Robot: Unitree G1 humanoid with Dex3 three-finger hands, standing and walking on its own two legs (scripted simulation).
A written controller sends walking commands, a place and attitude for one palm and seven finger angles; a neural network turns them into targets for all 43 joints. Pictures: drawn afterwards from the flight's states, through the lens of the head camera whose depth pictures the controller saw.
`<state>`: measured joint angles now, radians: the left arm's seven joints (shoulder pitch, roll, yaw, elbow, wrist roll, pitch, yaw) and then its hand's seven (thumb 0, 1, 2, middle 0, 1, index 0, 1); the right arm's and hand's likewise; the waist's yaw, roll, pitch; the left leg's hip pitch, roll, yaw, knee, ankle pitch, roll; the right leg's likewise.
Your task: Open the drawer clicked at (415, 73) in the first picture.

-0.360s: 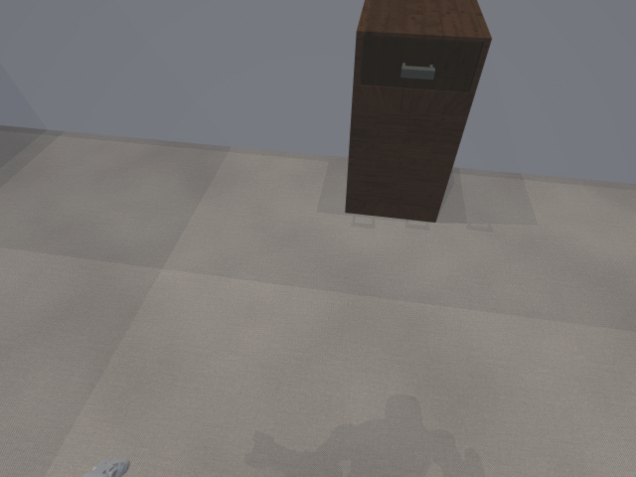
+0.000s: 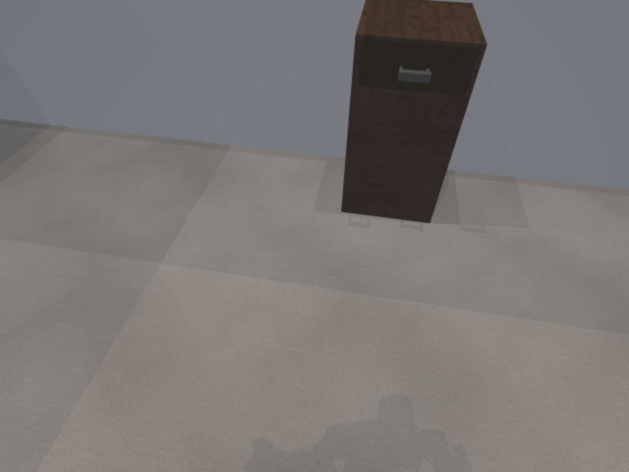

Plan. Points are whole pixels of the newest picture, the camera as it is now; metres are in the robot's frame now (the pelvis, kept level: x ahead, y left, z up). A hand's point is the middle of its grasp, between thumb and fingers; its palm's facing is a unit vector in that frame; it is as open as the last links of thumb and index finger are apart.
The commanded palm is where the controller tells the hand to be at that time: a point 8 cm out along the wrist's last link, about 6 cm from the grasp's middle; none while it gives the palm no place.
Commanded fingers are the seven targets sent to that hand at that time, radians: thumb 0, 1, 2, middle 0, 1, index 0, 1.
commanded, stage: stand and wait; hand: left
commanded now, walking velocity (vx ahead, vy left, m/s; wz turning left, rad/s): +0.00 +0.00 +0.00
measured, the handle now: (414, 73) +1.33 -0.26 -0.07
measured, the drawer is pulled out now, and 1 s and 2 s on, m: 0.00 0.00 0.00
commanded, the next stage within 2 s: look at it before walking up in 0.46 s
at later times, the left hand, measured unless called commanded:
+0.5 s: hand out of the picture +0.06 +0.25 -0.15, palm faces -0.03 -0.94 -0.34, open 7.4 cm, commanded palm none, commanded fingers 0.00 0.90 0.90 -0.20 -0.30 -0.20 -0.30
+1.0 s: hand out of the picture +0.07 +0.26 -0.15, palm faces -0.03 -0.94 -0.34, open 7.4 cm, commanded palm none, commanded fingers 0.00 0.90 0.90 -0.20 -0.30 -0.20 -0.30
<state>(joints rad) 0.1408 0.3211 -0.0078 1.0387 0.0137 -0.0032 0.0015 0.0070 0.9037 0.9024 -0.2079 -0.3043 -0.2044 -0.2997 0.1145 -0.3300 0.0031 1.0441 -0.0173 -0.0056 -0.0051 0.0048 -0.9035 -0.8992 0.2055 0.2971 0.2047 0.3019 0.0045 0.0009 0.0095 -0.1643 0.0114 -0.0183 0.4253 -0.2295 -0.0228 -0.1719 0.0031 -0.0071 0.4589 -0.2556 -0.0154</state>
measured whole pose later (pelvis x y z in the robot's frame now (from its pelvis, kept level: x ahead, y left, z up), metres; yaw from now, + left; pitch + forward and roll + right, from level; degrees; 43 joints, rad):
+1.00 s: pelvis -0.01 +0.01 +0.00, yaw +0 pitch -2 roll +0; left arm 0.14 0.34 -0.01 1.09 0.02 -0.01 0.00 0.01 0.91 0.90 -0.21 -0.30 -0.20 -0.30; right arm 0.12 -0.34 0.00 1.11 -0.01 -0.01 0.00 0.00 -0.90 -0.90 0.20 0.30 0.20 0.30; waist 0.00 0.00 0.02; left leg -0.15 0.00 -0.01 0.37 -0.19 -0.01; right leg -0.15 -0.01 0.00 0.39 -0.21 0.00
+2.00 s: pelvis +0.12 +0.01 -0.01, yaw -22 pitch +2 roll -1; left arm 0.46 0.19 0.06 1.02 0.03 -0.03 0.00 0.01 0.90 0.90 -0.21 -0.30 -0.20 -0.30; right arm 0.11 -0.20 -0.04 0.91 -0.01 -0.03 0.01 0.01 -0.91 -0.90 0.20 0.30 0.20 0.30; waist 0.08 -0.02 0.01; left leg -0.40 0.05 0.04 0.58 -0.26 -0.04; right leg -0.11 0.07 0.22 0.47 -0.38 0.00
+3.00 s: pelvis +0.48 -0.17 -0.02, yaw -55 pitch +0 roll -1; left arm 0.33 0.25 0.09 1.00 0.02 -0.03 -0.01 0.00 0.92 0.90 -0.20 -0.30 -0.20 -0.30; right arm 0.12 -0.20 -0.05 0.91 -0.03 -0.06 0.01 0.01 -0.93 -0.90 0.20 0.30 0.20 0.30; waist 0.05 -0.02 0.02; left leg -0.41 0.10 0.11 0.61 -0.20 -0.02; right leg -0.18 0.03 0.04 0.62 -0.42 -0.02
